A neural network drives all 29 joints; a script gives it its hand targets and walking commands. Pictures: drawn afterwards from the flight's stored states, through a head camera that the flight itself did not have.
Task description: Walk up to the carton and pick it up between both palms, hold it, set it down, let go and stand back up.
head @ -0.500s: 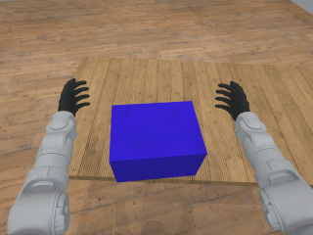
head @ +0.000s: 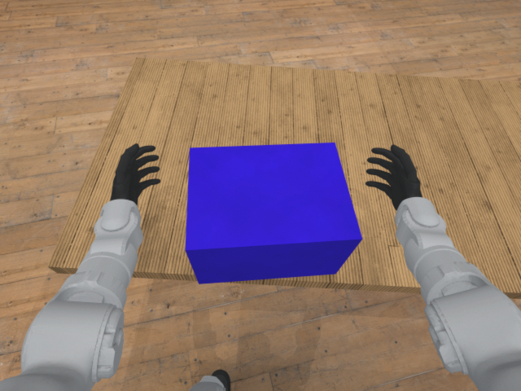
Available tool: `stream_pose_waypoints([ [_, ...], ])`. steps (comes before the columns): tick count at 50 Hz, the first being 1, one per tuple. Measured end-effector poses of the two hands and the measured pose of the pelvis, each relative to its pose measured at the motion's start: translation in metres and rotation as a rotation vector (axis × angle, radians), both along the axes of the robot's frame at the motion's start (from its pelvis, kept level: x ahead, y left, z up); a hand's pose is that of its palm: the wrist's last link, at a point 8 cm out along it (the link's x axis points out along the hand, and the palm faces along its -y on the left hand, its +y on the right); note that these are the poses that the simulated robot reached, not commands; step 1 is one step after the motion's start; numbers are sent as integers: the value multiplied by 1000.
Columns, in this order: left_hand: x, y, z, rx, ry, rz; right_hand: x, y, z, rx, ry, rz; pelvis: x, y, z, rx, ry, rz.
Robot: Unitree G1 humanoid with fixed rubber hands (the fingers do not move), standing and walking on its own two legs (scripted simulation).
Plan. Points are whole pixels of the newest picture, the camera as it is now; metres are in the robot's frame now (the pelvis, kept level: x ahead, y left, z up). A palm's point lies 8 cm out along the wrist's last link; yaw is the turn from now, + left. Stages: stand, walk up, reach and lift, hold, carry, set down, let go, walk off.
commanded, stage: reach and lift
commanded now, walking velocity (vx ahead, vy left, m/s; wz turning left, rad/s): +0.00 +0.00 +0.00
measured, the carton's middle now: (266, 214) +0.41 +0.04 -0.04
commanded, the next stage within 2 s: none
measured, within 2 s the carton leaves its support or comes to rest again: neither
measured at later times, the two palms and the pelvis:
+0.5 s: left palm (152, 204) +0.39 +0.23 -0.01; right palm (381, 198) +0.44 -0.16 +0.00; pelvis +0.00 +0.00 -0.02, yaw +0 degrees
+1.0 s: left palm (160, 199) +0.40 +0.22 +0.00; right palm (369, 199) +0.44 -0.14 +0.00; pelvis +0.00 +0.01 -0.01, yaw -1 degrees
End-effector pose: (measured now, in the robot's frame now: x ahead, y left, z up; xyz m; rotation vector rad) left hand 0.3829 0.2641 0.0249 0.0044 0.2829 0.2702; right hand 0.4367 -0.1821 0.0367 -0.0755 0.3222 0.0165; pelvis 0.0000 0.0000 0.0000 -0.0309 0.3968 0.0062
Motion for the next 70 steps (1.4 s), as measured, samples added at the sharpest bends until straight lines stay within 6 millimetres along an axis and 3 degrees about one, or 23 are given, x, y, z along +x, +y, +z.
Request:
stream_pose_waypoints([
  [7, 1, 0, -18, 31, -4, -14, 1, 8, -31, 13, -8, 12, -3, 4, -12, -7, 76, 6],
  [17, 6, -13, -31, 23, -40, -44, 5, 8, -44, -3, -33, 14, -2, 5, -19, -11, 115, 6],
  [25, 8, -30, -36, 0, -47, -67, 8, 25, -32, 2, -73, 49, 3, 3, -18, -8, 100, -2],
  [32, 17, -40, -28, -8, -80, -70, 9, 48, -26, 15, -78, 44, 3, 4, -16, -12, 84, 9],
  [56, 14, -45, -29, -6, -63, -17, 1, 49, -32, 19, -53, 28, -1, 6, -11, -13, 70, 2],
  [70, 15, -49, -28, -14, -92, -13, -9, 48, -29, -30, -93, 16, 10, -1, 0, 5, 14, 20],
])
